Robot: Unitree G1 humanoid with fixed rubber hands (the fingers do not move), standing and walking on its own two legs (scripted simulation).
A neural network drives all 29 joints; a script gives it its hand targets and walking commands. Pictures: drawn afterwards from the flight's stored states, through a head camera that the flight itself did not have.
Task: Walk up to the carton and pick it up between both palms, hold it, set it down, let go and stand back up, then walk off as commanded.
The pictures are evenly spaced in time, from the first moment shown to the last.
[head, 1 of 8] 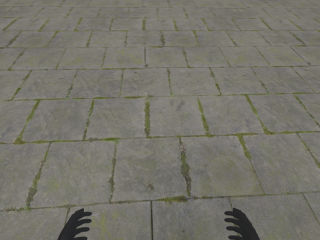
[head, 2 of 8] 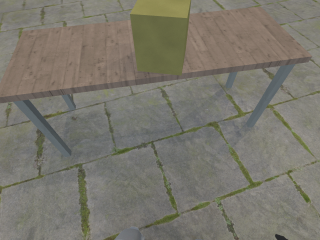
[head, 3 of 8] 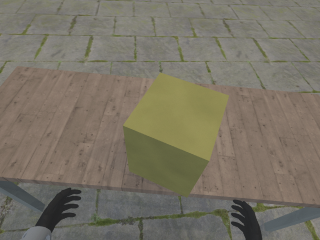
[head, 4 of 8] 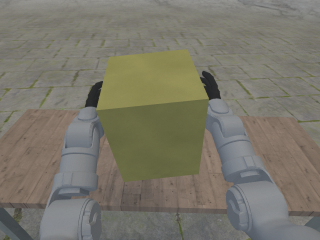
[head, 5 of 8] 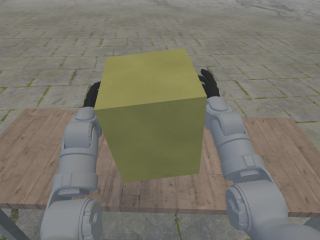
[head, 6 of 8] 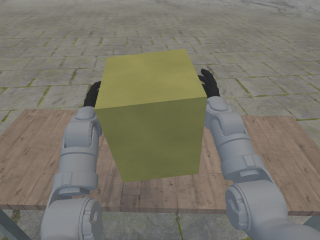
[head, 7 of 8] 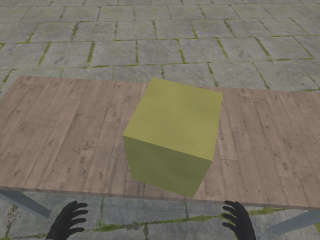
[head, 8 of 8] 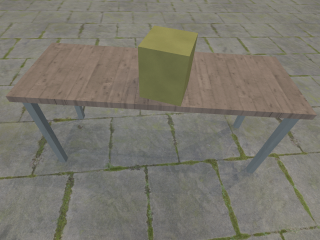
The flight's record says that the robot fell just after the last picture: no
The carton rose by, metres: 0.20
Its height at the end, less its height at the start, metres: +0.00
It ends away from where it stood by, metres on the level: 0.01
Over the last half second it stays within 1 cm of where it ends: yes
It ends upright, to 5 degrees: yes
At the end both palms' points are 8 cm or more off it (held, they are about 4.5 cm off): yes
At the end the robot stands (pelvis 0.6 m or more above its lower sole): yes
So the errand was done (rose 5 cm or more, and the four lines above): yes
